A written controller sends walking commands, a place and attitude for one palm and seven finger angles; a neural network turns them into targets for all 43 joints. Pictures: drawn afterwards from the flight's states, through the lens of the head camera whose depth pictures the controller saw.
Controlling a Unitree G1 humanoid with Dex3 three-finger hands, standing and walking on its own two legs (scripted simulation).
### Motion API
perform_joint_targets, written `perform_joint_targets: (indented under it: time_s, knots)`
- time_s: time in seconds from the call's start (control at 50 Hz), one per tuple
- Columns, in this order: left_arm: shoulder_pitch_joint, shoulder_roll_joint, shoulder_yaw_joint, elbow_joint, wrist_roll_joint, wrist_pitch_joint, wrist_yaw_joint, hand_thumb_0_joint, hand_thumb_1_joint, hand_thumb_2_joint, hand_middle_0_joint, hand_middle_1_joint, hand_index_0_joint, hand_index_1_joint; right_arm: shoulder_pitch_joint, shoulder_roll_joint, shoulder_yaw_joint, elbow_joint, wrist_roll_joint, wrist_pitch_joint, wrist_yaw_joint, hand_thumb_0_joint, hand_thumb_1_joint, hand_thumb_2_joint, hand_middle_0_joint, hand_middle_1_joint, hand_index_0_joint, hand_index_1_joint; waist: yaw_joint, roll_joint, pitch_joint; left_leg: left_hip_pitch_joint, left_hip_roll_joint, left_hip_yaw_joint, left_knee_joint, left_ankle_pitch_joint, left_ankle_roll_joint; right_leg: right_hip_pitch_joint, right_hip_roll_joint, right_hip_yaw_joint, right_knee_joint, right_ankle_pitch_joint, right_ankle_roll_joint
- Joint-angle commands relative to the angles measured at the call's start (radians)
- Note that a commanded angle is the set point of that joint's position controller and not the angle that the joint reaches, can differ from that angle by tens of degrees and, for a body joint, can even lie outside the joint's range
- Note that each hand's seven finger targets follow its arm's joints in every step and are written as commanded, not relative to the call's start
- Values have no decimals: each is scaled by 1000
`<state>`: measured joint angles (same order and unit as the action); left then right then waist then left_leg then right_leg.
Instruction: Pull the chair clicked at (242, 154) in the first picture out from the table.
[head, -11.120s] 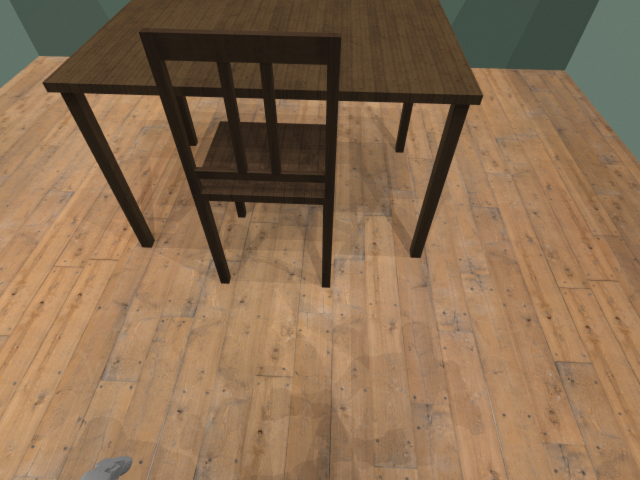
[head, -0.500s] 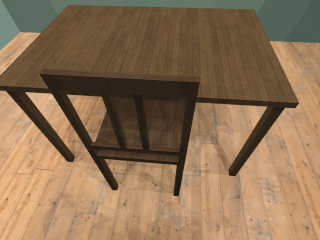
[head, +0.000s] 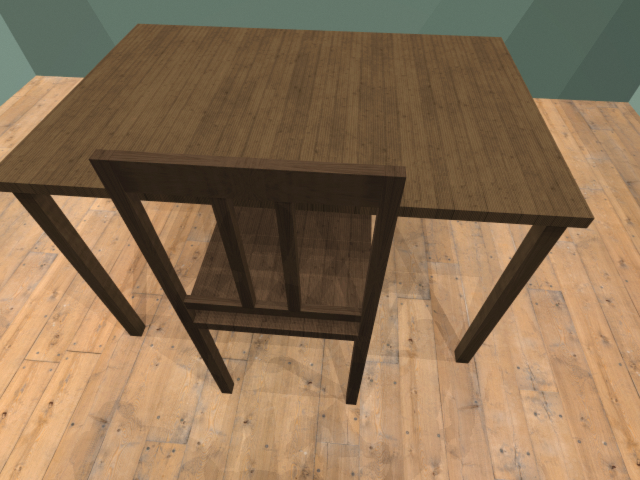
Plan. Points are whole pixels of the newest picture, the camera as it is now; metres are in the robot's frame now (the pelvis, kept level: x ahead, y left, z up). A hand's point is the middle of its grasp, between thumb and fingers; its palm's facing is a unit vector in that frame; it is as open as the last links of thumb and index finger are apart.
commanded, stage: look again from close up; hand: left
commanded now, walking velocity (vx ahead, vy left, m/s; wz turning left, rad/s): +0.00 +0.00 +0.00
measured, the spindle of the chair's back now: (236, 257) +0.47 +0.18 -0.06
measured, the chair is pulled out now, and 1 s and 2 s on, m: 0.00 0.00 0.00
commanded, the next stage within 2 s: raise the hand toward the chair's back in 0.04 s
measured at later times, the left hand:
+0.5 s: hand (195, 468) +0.15 +0.16 -0.05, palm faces -0.10 -1.00 +0.03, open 8.7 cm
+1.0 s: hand (171, 457) +0.15 +0.19 -0.05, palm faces +0.05 -1.00 -0.02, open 13.0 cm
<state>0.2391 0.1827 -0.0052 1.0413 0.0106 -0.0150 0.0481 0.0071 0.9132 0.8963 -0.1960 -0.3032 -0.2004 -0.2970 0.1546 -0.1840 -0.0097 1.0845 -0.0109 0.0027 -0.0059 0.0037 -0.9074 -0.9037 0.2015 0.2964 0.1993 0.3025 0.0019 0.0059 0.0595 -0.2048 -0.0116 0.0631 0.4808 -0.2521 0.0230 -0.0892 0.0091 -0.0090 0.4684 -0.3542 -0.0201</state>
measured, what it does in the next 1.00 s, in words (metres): lowers itself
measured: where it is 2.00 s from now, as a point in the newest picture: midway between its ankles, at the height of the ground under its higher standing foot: outside the picture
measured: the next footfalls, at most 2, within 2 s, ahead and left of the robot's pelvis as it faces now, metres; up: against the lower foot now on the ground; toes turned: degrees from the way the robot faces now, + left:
none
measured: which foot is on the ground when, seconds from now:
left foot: down 0.00-1.00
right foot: down 0.00-1.00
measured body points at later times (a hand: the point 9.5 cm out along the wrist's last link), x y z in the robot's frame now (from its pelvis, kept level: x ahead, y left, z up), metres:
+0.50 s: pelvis -0.07 -0.01 -0.07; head -0.04 +0.01 +0.38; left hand +0.15 +0.22 -0.05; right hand +0.13 -0.26 -0.11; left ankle +0.01 +0.10 -0.74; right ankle -0.06 -0.10 -0.74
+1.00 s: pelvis -0.07 +0.00 -0.09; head -0.02 +0.00 +0.36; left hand +0.15 +0.25 -0.04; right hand +0.08 -0.23 -0.18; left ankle +0.00 +0.10 -0.74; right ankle -0.06 -0.10 -0.74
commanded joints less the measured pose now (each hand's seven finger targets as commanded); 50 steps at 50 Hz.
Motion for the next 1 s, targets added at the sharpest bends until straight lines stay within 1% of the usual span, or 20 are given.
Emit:
perform_joint_targets:
  time_s: [0.0,0.1,0.12,0.14,0.16,0.18,0.2,0.26,0.32,0.34,0.36,0.42,0.46,0.54,0.62,0.68,0.74,0.8,0.86,0.98]
  knots:
    - [75,129,21,-20,4,-16,6,0,900,900,-200,-300,-200,-300,34,-119,-18,-27,2,-20,-10,0,-900,-900,200,300,200,300,1,-16,-45,120,105,-109,-59,295,15,-101,-112,82,-74,346,4]
    - [83,122,17,-1,5,-13,4,0,900,900,-200,-300,-200,-300,41,-118,-16,-18,3,-21,-11,0,-900,-900,200,300,200,300,1,-3,-29,121,107,-112,-84,266,17,-111,-113,82,-89,292,4]
    - [164,103,16,12,22,-42,37,0,900,900,-200,-300,-200,-300,22,-126,-16,-87,4,-35,-15,0,-900,-900,200,300,200,300,11,-113,-19,65,126,-75,148,453,3,-136,-142,133,-83,722,40]
    - [-593,386,219,-1484,-170,-239,25,0,877,890,-198,-296,-198,-296,88,-274,-49,-392,52,-164,-48,0,-900,-900,200,300,200,300,-84,50,-566,298,27,-96,8,559,13,-89,-66,0,60,685,-5]
    - [-321,413,248,-1378,-122,-210,49,0,853,880,-195,-293,-195,-293,51,-155,2,-348,51,-243,-92,0,-900,-900,200,300,200,300,-24,186,-481,438,90,-55,-14,608,13,-190,-24,-13,73,325,5]
    - [-86,189,100,-1214,-133,-170,56,0,830,870,-193,-289,-193,-289,13,-182,-8,-333,30,-294,-92,0,-900,-900,200,300,200,300,-8,260,-406,370,88,-102,-35,583,-17,-235,-14,-48,118,147,-7]
    - [216,-89,-67,-889,-147,-63,49,0,807,860,-191,-285,-191,-285,69,-130,-8,-301,53,-306,-71,0,-900,-900,200,300,200,300,-56,159,-224,253,87,-117,-47,514,-8,-315,-22,-64,140,83,6]
    - [43,43,73,-997,-159,-165,-23,0,737,830,-184,-274,-184,-274,53,-211,-47,-421,31,-298,-56,0,-900,-900,200,300,200,300,-70,-2,-89,-22,34,-127,92,202,-10,-410,-18,-93,80,130,6]
    - [297,2,138,-728,-210,-353,-170,0,667,800,-177,-263,-177,-263,-9,-198,-57,-487,15,-280,-41,0,-900,-900,200,300,200,300,9,-326,-79,-341,19,-104,249,45,-19,-572,-2,-100,227,64,5]
    - [340,-11,125,-736,-230,-424,-239,0,643,790,-174,-260,-174,-260,-34,-196,-61,-519,13,-284,-32,0,-900,-900,200,300,200,300,35,-343,-110,-411,10,-88,290,16,-23,-585,-3,-82,274,51,3]
    - [385,33,165,-708,-240,-478,-308,0,620,780,-172,-256,-172,-256,-52,-192,-70,-549,22,-287,-16,0,-900,-900,200,300,200,300,68,-262,-138,-443,4,-75,319,13,-32,-581,-12,-53,307,57,-10]
    - [277,127,233,-745,-273,-580,-460,0,550,750,-165,-245,-165,-245,-69,-200,-76,-649,37,-288,3,0,-900,-900,200,300,200,300,65,-37,-267,-506,-7,-48,439,-43,-31,-633,-24,-2,410,-18,-23]
    - [172,225,330,-838,-300,-558,-450,0,503,730,-160,-238,-160,-238,-80,-205,-77,-698,48,-270,-5,0,-900,-900,200,300,200,300,76,28,-290,-569,-7,-51,462,-191,-27,-690,-19,24,416,-235,-22]
    - [-34,191,263,-1278,-326,-630,-345,0,410,690,-151,-223,-151,-223,-39,-169,-58,-744,30,-275,-28,0,-900,-900,200,300,200,300,33,176,-449,-495,20,-90,505,-260,2,-755,-7,57,447,-296,-20]
    - [-111,154,120,-1391,-278,-683,-294,0,317,650,-142,-208,-142,-208,-6,-177,-31,-689,26,-299,-64,0,-900,-900,200,300,200,300,-59,166,-353,-555,36,-130,551,-350,16,-865,6,66,457,-350,-22]
    - [-63,159,71,-1238,-261,-608,-344,0,247,620,-135,-197,-135,-197,11,-201,-17,-657,41,-308,-82,0,-900,-900,200,300,200,300,-98,65,-269,-638,36,-134,578,-378,19,-872,9,71,420,-404,-10]
    - [-29,183,98,-1096,-254,-458,-391,0,177,590,-128,-186,-128,-186,18,-203,-15,-666,55,-287,-96,0,-900,-900,200,300,200,300,-73,11,-267,-677,28,-117,567,-364,18,-835,1,83,379,-440,-2]
    - [50,231,226,-1091,-295,-327,-386,0,107,560,-121,-175,-121,-175,-16,-194,-21,-708,66,-252,-98,0,-900,-900,200,300,200,300,9,1,-363,-622,15,-104,521,-279,17,-713,-7,69,359,-391,-1]
    - [106,238,335,-1187,-336,-313,-307,0,37,530,-114,-164,-114,-164,-37,-156,-28,-718,58,-241,-95,0,-900,-900,200,300,200,300,57,1,-458,-549,20,-100,506,-127,14,-615,0,37,381,-232,-2]
    - [103,149,214,-1199,-261,-480,-243,0,-103,470,-100,-142,-100,-142,4,-146,-38,-654,32,-252,-59,0,-900,-900,200,300,200,300,-18,28,-351,-531,37,-116,526,-27,10,-753,16,-34,481,-34,-5]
